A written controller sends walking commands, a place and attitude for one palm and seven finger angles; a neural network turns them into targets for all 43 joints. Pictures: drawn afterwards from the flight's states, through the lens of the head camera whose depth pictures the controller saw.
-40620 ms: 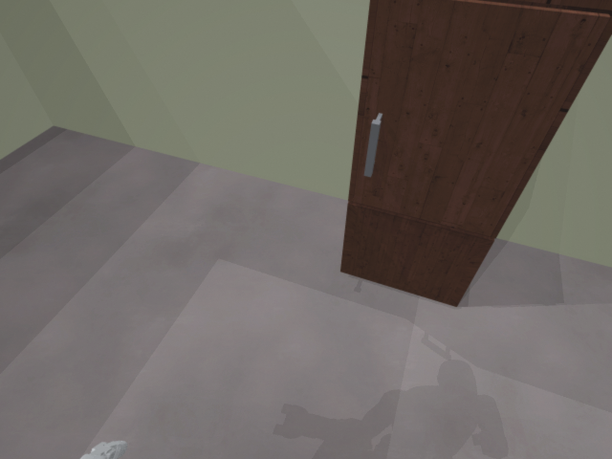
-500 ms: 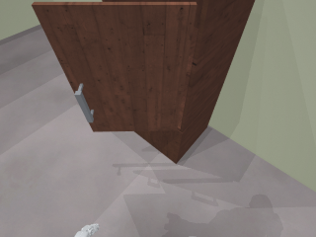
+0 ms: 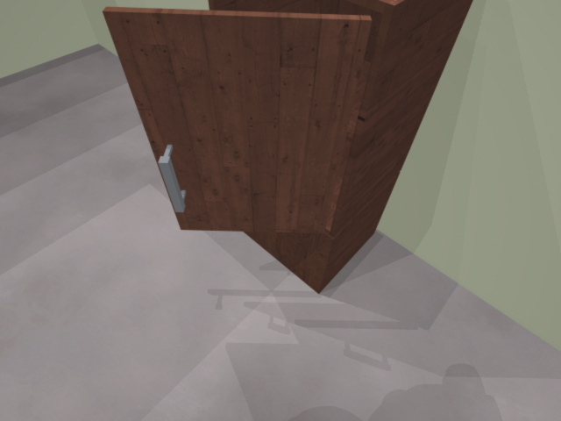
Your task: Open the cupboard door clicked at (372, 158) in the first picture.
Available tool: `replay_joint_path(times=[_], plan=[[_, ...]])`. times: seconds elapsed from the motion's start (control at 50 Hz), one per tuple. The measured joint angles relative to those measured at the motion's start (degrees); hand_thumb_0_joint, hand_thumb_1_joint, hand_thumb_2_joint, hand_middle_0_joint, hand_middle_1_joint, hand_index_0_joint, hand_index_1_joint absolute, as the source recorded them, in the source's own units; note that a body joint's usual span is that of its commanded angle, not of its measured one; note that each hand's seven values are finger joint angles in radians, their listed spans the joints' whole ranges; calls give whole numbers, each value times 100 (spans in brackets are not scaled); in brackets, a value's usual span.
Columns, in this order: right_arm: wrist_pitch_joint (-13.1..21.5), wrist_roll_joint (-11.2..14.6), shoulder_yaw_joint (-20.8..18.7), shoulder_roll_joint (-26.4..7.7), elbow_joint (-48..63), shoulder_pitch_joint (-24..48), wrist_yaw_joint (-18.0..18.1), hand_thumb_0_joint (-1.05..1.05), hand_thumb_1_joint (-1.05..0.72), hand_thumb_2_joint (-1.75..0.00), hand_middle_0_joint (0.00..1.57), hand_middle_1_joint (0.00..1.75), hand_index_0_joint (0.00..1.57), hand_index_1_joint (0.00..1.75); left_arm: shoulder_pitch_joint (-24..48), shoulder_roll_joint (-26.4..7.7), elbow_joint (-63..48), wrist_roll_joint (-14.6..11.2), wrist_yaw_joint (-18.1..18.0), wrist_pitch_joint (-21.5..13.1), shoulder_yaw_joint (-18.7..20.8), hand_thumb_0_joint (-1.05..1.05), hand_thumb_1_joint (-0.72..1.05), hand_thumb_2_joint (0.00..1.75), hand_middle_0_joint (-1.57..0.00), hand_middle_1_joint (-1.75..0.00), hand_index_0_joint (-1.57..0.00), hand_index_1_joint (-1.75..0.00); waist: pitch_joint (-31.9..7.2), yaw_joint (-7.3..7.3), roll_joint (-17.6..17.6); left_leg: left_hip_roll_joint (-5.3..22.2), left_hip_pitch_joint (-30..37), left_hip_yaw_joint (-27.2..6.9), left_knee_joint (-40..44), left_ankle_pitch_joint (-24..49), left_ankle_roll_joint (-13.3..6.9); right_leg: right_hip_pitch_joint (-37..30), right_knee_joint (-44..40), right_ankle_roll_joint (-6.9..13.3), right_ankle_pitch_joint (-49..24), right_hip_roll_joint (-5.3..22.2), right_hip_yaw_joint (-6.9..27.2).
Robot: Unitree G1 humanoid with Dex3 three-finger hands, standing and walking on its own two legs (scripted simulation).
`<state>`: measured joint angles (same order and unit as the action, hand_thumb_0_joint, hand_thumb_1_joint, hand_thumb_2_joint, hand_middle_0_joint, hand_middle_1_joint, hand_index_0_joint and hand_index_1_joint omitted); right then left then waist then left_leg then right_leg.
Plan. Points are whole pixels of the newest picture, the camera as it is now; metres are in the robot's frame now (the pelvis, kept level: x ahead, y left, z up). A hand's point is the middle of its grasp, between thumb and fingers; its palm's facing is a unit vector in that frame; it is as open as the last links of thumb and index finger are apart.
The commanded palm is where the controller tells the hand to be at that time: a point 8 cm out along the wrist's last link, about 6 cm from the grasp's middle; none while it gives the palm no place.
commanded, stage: come to a stop and stand still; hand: left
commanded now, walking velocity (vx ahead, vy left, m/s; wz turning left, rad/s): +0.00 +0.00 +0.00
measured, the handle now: (174, 179) +0.61 +0.28 -0.11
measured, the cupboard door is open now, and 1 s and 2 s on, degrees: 42 42 42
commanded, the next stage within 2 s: look again from close up in 0.84 s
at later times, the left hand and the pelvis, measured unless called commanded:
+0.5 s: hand out of the picture +0.00 +0.12 -0.18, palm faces +0.04 -0.98 -0.19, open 7.3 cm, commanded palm none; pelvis +0.01 -0.05 +0.00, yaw +1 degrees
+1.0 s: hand out of the picture +0.01 +0.12 -0.18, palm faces +0.03 -0.98 -0.18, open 7.4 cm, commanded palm none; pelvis +0.03 -0.04 +0.00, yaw +0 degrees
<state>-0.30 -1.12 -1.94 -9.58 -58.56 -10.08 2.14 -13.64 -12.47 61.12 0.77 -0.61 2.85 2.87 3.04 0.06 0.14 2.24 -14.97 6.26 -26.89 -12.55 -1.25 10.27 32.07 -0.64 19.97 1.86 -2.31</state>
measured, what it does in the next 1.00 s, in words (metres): steps on the spot: right foot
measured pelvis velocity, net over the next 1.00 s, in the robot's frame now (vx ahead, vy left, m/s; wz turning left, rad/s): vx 0.03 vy -0.04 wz -0.01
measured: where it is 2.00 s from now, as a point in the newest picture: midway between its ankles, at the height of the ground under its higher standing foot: outside the picture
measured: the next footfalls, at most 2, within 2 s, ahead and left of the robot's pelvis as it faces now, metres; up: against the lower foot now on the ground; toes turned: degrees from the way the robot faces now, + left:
right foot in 0.02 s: -0.02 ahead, -0.13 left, +0.00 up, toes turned -2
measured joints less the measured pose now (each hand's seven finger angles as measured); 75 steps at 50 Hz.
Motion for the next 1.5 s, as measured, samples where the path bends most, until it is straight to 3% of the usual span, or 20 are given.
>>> replay_joint_path(times=[0.04,0.12,0.34,0.74,0.94,1.02,1.1,1.14,1.18,1.22,1.5], plan=[[-37,42,-14,-18,-82,-43,-16,0,-90,-90,20,30,21,30,-55,17,23,14,-22,-90,-20,1,91,90,-20,-30,-20,-30,-20,12,73,-34,-97,57,-182,-73,77,-227,-529,33,-69,41,80],[-100,37,-25,-116,-312,-206,-59,0,-90,-90,20,30,20,30,-80,235,182,-5,-27,-175,-159,1,91,90,-20,-30,-20,-30,-47,-122,-74,15,41,-66,-14,48,180,-314,-519,71,-14,-39,-24],[-119,17,85,54,-839,-650,-39,1,-90,-90,20,30,20,30,-86,362,373,-62,-109,-266,-255,2,94,90,-20,-30,-20,-30,-33,-182,-1,198,332,-207,190,127,385,-660,-785,273,-103,-257,-145],[-6,41,137,251,-832,-517,56,0,-90,-90,20,30,20,30,-319,560,459,-67,-148,-329,-252,1,91,90,-20,-30,-20,-30,-54,-76,59,244,471,-223,233,-26,467,-876,-989,327,-29,-313,-157],[19,40,132,150,-748,-350,87,1,-91,-90,20,30,20,30,-317,518,441,-53,-149,-342,-251,1,91,90,-20,-30,-20,-30,-66,-31,125,195,533,-186,252,-99,436,-949,-1049,282,10,-261,-130],[-3,54,91,-37,-346,-222,4,1,-91,-90,20,30,20,30,-425,616,210,54,-250,-560,-291,1,91,90,-20,-30,-20,-30,8,15,-85,193,-62,-233,-657,-542,171,-629,-824,216,-27,-355,25],[171,55,82,-77,-37,-246,-12,1,-91,-90,20,30,20,30,-484,526,94,11,-249,-511,-314,1,91,90,-20,-30,-20,-30,23,-138,-124,32,14,-196,-544,-361,42,-296,26,156,112,-274,52],[178,49,115,-45,-1,-367,7,1,-91,-90,20,30,20,30,-440,434,32,-1,-263,-412,-283,1,91,90,-20,-30,-20,-30,-96,-101,-83,-42,30,-183,-617,-484,22,-278,187,154,191,-195,56],[119,46,146,-8,-3,-423,16,1,-91,-90,20,30,20,30,-394,346,-64,0,-253,-385,-261,1,91,90,-20,-30,-20,-30,-211,-28,-34,-116,-35,-130,-710,-540,-7,-362,7,156,379,-122,128],[65,47,140,-16,-23,-361,29,0,-92,-90,20,30,20,30,-304,306,-107,12,-238,-394,-259,1,91,90,-20,-30,-20,-30,-207,13,-55,-138,-94,-73,-762,-540,-27,-348,-70,23,471,-87,198],[69,33,232,-61,-158,-466,-96,1,-92,-90,20,30,20,30,-219,150,-170,16,-122,-281,-325,1,91,90,-20,-30,-20,-30,-165,-41,14,-258,-65,-45,-209,-49,-125,-224,-298,-41,59,9,206]])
